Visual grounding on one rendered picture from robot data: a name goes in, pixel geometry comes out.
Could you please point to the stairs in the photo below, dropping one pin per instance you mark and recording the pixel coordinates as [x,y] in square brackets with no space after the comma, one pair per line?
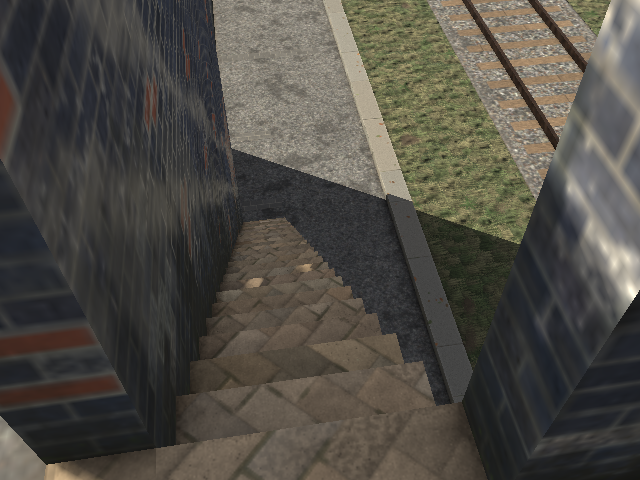
[289,346]

